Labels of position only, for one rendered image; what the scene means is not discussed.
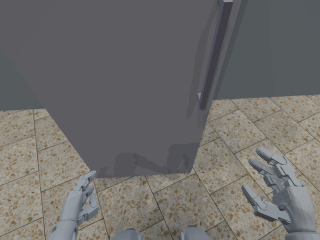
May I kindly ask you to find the fridge door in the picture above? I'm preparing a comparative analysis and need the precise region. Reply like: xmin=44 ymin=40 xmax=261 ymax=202
xmin=0 ymin=0 xmax=242 ymax=179

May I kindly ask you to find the robot right thigh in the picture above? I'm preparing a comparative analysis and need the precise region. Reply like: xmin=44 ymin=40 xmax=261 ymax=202
xmin=180 ymin=227 xmax=211 ymax=240

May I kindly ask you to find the handle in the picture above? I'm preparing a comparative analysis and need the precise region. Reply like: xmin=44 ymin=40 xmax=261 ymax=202
xmin=197 ymin=0 xmax=234 ymax=110

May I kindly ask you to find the robot left hand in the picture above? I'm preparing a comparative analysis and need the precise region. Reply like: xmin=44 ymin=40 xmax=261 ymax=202
xmin=59 ymin=170 xmax=99 ymax=226

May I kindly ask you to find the robot left forearm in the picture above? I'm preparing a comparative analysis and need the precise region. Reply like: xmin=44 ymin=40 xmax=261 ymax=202
xmin=47 ymin=220 xmax=78 ymax=240

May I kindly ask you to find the robot left thigh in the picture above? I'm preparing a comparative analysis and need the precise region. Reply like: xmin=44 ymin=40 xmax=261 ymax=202
xmin=111 ymin=230 xmax=143 ymax=240

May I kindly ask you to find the robot thigh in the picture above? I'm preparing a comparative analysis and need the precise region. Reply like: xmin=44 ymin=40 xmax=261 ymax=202
xmin=180 ymin=227 xmax=211 ymax=240
xmin=111 ymin=230 xmax=143 ymax=240

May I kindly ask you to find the robot right hand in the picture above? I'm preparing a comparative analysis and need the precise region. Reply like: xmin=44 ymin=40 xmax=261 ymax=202
xmin=241 ymin=147 xmax=316 ymax=233

